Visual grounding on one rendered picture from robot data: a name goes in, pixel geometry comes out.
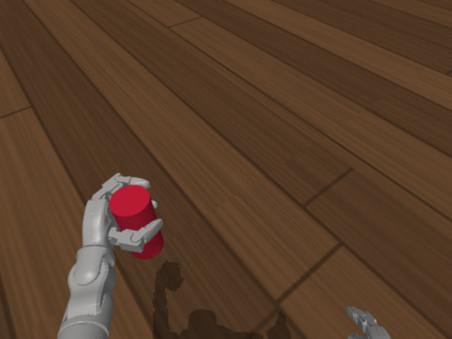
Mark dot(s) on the left robot arm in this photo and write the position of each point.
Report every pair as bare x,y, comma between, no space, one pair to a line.
91,280

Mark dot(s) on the left robot hand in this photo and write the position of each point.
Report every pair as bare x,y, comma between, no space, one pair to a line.
101,228

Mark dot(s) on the right robot hand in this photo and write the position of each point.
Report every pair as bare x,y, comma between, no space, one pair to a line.
367,324

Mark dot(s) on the can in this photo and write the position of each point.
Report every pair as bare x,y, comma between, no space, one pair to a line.
132,208

